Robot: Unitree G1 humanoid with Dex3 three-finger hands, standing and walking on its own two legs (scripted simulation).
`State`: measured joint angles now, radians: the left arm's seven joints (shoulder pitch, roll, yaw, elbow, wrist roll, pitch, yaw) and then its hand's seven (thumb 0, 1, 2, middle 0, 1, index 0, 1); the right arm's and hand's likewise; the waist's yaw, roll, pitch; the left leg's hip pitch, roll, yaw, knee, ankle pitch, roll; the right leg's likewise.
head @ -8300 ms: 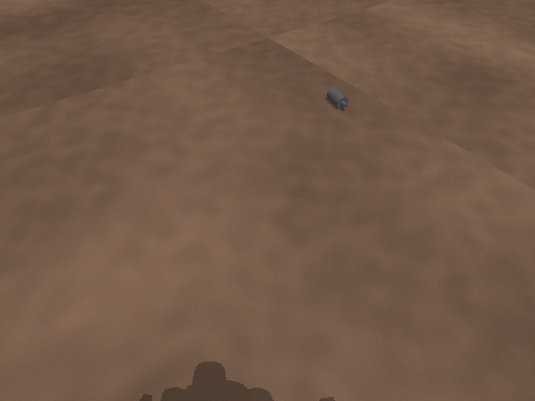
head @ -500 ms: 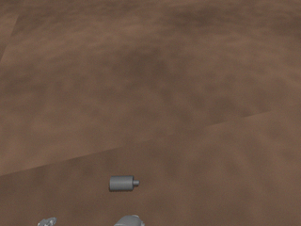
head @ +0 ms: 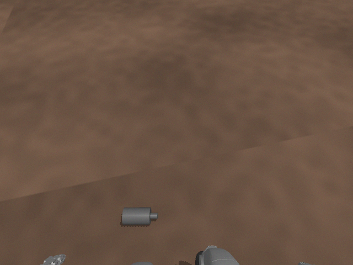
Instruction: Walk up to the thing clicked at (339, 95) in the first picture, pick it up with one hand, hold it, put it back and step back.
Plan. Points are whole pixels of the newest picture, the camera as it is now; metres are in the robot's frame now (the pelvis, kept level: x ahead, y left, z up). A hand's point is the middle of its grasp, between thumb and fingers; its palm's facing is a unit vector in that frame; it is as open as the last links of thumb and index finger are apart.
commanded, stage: walk up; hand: left
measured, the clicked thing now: (140, 215) +0.41 +0.20 -0.71
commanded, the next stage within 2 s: none
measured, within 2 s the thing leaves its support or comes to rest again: neither
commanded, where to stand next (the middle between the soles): +0.03 -0.03 m, yaw -3 degrees
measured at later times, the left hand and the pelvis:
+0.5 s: hand out of the picture +0.02 +0.28 -0.14, palm faces -0.08 -0.93 -0.35, open 7.4 cm; pelvis -0.04 +0.00 +0.02, yaw -1 degrees
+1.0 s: hand out of the picture +0.12 +0.25 -0.13, palm faces -0.04 -0.91 -0.42, open 7.4 cm; pelvis +0.00 -0.01 +0.00, yaw -1 degrees
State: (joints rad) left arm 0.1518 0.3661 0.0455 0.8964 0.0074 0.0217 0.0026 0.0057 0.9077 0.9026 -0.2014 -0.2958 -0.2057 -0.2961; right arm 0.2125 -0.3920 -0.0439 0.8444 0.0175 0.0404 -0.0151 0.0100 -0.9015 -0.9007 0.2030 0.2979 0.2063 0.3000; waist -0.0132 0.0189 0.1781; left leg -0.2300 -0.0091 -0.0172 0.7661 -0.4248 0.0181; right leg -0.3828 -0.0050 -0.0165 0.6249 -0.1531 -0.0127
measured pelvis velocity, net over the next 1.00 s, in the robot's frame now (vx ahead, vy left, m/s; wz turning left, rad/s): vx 0.00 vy -0.01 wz -0.01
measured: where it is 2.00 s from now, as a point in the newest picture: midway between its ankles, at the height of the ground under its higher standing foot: outside the picture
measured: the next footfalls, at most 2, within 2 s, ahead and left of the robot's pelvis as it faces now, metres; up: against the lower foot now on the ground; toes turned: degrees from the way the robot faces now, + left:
right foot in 0.60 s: +0.04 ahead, -0.14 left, +0.00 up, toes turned -3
left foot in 1.00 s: +0.11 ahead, +0.11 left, +0.00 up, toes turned -2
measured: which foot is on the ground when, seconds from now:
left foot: down 0.00-0.64, up 0.66-0.98, down 1.00-1.00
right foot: down 0.00-0.26, up 0.28-0.58, down 0.60-1.00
